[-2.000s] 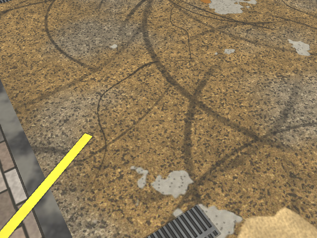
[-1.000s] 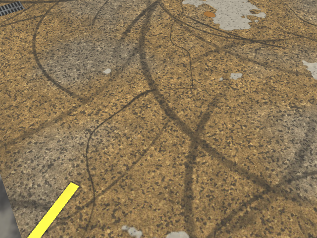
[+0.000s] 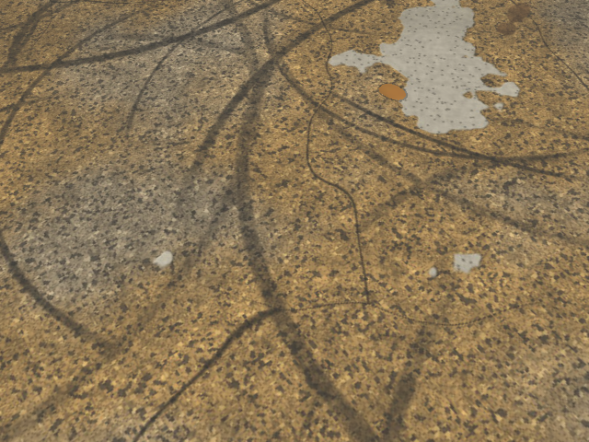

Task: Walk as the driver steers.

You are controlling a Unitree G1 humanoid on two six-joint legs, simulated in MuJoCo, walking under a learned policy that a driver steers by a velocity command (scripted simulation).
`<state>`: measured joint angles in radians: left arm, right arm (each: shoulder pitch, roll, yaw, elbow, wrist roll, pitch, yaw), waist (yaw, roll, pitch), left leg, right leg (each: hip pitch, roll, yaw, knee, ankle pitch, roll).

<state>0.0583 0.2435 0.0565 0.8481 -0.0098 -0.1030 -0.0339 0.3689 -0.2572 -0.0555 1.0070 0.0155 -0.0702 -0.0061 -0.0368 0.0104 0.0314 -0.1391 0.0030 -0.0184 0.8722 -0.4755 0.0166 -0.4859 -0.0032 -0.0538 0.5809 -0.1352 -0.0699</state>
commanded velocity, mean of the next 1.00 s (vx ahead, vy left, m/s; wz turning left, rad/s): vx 0.50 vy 0.00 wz -0.42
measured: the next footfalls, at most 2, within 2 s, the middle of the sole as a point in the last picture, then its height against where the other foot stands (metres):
left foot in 0.48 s outside the picture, level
right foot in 1.00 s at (407, 369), level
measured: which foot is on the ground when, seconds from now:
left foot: up 0.00-0.46, down 0.48-1.00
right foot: down 0.00-0.48, up 0.50-0.98, down 1.00-1.00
